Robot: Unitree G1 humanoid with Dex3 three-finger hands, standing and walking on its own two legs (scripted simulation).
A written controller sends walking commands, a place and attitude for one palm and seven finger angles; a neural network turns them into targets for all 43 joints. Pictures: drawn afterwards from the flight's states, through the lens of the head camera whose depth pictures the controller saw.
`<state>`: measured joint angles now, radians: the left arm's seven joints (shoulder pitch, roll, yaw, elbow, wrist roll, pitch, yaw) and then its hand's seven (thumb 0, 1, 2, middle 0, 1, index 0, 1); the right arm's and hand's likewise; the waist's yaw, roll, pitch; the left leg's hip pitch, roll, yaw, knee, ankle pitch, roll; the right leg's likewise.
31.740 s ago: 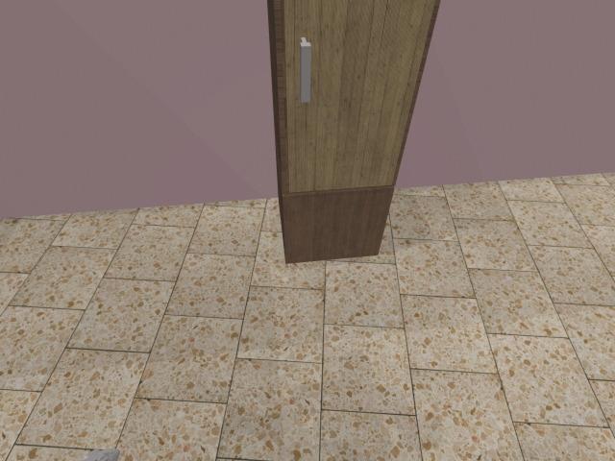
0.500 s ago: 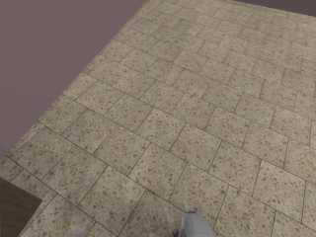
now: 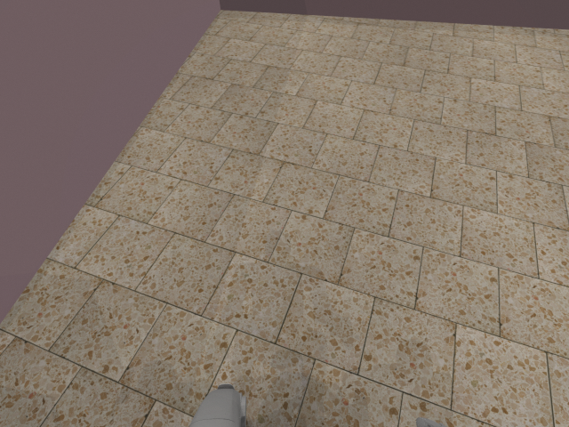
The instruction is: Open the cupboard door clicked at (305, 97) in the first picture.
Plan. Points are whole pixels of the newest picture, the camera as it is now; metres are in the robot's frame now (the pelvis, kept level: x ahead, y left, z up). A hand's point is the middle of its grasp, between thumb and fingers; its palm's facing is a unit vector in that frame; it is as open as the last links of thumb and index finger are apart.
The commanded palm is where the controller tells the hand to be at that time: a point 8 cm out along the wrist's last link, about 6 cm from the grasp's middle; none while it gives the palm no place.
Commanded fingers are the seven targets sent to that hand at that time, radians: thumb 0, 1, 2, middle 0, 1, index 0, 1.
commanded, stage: walk to a spot facing it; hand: left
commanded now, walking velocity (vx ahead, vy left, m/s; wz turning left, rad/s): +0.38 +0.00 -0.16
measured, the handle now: out of the picture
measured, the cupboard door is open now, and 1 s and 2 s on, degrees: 46 46 46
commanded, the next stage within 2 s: turn to face it in 0.68 s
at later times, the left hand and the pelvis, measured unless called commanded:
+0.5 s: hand (193, 308) +0.34 +0.21 -0.17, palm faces -0.15 -0.97 -0.20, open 7.3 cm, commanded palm none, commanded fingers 0.00 0.90 0.90 -0.20 -0.30 -0.20 -0.30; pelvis +0.25 +0.03 +0.00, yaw -11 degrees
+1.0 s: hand (266, 221) +0.56 +0.09 -0.17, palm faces -0.19 -0.96 -0.22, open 7.1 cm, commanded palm none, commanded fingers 0.00 0.90 0.90 -0.20 -0.30 -0.20 -0.30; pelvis +0.47 -0.08 +0.00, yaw -12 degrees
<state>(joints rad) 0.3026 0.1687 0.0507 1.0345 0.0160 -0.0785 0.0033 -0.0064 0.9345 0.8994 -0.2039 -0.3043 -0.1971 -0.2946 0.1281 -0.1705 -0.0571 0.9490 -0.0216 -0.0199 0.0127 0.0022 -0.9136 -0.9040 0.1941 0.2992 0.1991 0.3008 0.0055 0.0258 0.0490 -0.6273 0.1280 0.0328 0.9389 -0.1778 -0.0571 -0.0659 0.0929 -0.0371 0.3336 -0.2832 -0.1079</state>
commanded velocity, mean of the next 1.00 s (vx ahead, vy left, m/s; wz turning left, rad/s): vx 0.25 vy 0.00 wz -0.06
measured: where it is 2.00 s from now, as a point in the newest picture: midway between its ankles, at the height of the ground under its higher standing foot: (342, 324)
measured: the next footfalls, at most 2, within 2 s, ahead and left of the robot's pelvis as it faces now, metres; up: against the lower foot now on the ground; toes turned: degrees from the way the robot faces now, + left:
left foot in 0.20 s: +0.25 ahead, +0.13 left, +0.00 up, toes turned +3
right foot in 0.68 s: +0.44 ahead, -0.14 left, +0.00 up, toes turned -22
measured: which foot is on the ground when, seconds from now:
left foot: up 0.00-0.18, down 0.20-0.68, up 0.70-1.00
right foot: down 0.00-0.18, up 0.20-0.66, down 0.68-1.00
